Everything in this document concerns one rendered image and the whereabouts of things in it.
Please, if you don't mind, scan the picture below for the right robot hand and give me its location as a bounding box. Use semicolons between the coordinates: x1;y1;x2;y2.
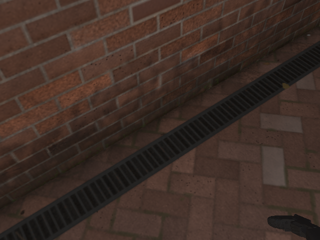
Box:
267;214;320;240

